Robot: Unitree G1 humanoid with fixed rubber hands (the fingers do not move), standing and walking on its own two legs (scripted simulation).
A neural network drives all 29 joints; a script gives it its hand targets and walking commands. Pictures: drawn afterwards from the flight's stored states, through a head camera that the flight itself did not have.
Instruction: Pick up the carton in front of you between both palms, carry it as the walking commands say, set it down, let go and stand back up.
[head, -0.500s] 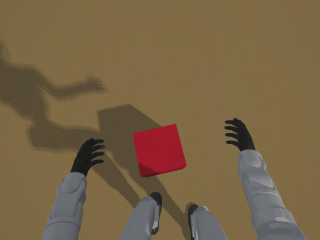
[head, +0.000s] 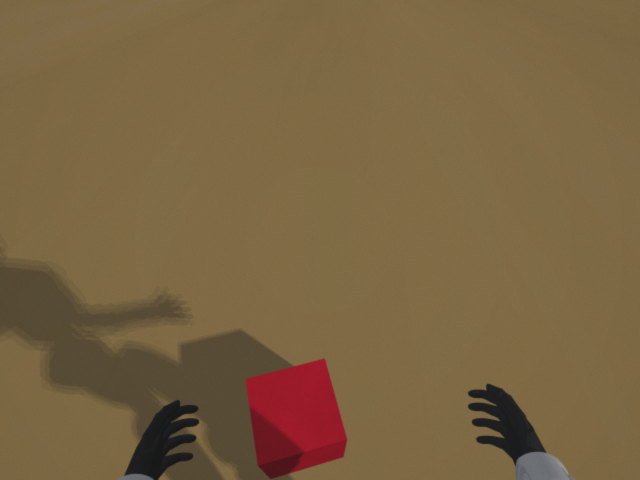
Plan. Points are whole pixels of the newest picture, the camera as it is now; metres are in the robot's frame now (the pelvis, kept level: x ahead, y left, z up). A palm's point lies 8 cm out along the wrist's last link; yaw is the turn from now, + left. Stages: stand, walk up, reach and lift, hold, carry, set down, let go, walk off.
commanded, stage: let go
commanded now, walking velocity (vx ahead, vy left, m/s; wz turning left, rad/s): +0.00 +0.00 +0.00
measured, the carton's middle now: (297, 420) +0.34 +0.09 -0.65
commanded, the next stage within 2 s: stand in 0.42 s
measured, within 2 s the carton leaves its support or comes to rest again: neither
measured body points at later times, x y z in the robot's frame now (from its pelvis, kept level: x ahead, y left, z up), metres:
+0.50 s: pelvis -0.01 +0.01 -0.01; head -0.01 +0.02 +0.44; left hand +0.16 +0.27 -0.08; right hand +0.15 -0.24 -0.08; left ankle +0.00 +0.12 -0.74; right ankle -0.06 -0.10 -0.74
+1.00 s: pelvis +0.01 +0.03 +0.00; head +0.01 +0.05 +0.45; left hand +0.15 +0.32 -0.11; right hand +0.13 -0.27 -0.09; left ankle +0.00 +0.12 -0.74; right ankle -0.06 -0.10 -0.74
